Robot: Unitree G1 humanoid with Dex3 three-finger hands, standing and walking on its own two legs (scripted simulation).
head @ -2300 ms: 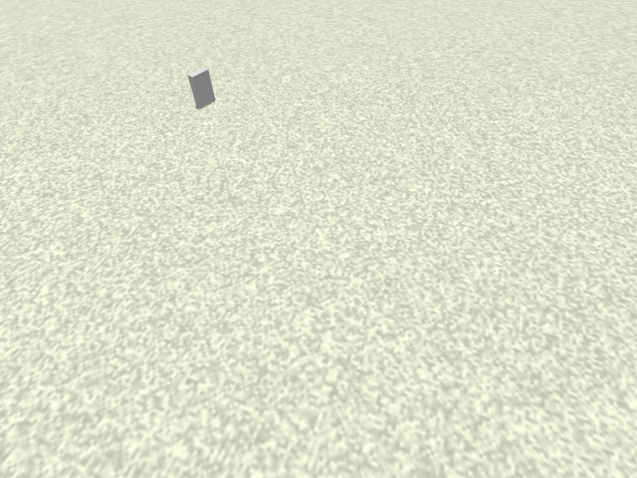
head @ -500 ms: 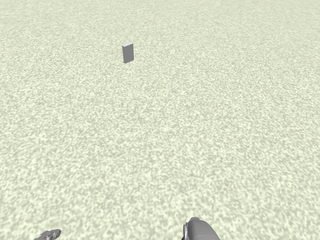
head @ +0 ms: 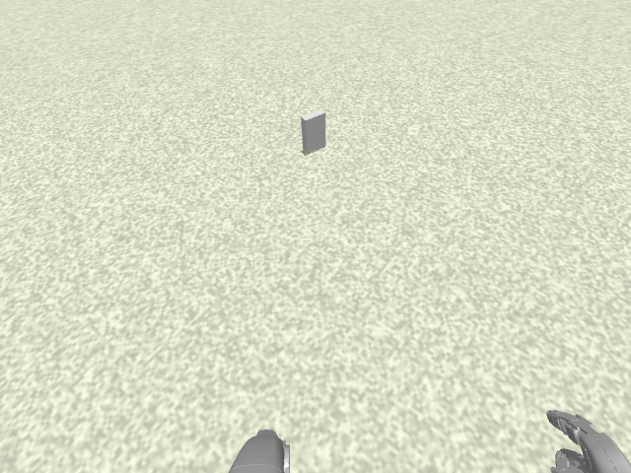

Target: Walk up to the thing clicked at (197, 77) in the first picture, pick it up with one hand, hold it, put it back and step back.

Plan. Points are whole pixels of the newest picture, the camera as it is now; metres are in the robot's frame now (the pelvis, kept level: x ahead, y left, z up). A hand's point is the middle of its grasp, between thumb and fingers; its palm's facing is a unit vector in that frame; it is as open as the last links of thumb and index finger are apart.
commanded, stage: walk up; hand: left
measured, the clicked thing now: (313, 131) +1.70 +0.12 -0.68
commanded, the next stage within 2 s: none
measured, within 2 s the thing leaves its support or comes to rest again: neither
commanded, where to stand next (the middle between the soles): +1.36 -0.06 m, yaw -1 degrees
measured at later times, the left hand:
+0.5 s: hand (190, 296) +0.42 +0.28 -0.14, palm faces -0.11 -0.94 -0.33, open 7.4 cm
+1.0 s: hand (236, 223) +0.59 +0.22 -0.13, palm faces -0.01 -0.92 -0.39, open 7.4 cm
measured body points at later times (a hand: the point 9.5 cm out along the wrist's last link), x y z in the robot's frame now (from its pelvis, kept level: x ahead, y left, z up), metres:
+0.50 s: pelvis +0.31 +0.01 +0.00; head +0.33 +0.02 +0.45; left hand +0.42 +0.33 -0.11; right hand +0.32 -0.31 -0.11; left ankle +0.23 +0.13 -0.74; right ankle +0.47 -0.15 -0.70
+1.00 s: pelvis +0.56 -0.05 +0.00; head +0.57 -0.06 +0.45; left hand +0.59 +0.27 -0.10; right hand +0.66 -0.37 -0.11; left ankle +0.71 +0.09 -0.70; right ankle +0.50 -0.13 -0.74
